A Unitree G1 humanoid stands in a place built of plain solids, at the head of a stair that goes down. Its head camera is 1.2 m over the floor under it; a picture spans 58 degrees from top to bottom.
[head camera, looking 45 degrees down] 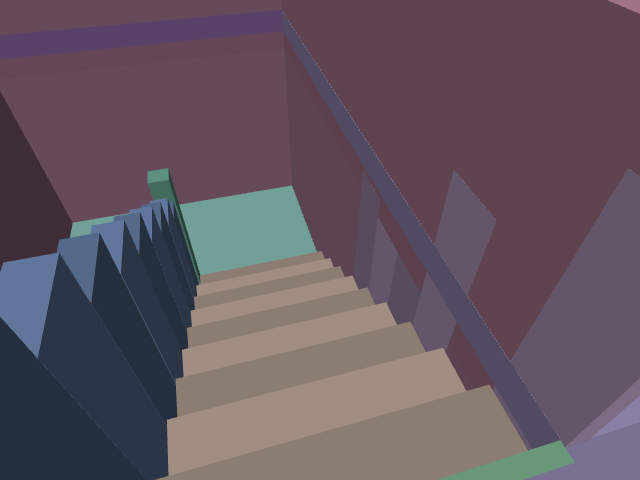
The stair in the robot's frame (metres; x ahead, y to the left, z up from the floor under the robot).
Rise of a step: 0.18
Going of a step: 0.26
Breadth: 1.10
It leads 16 degrees to the left of straight ahead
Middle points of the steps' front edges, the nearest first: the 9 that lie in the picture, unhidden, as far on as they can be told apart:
0.55 -0.04 -0.18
0.80 0.03 -0.36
1.05 0.10 -0.55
1.30 0.16 -0.73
1.55 0.23 -0.91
1.80 0.30 -1.09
2.05 0.37 -1.27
2.30 0.44 -1.46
2.55 0.51 -1.64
